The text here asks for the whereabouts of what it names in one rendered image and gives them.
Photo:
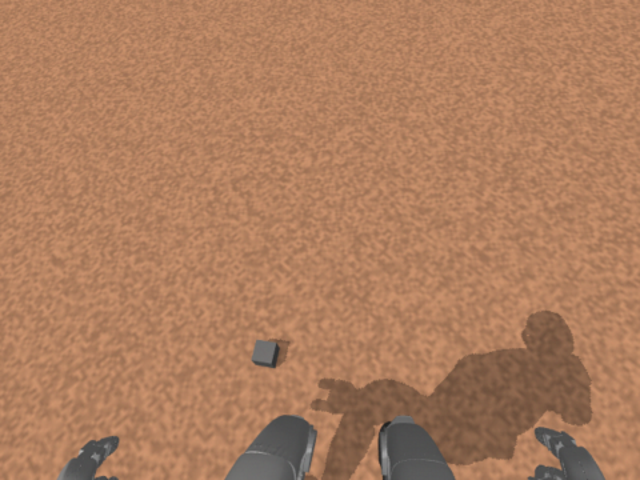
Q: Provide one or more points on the cube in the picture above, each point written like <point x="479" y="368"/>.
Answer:
<point x="265" y="353"/>

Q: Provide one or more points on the right robot hand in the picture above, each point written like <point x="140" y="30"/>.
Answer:
<point x="576" y="462"/>

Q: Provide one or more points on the left robot hand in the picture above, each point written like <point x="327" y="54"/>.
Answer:
<point x="90" y="457"/>

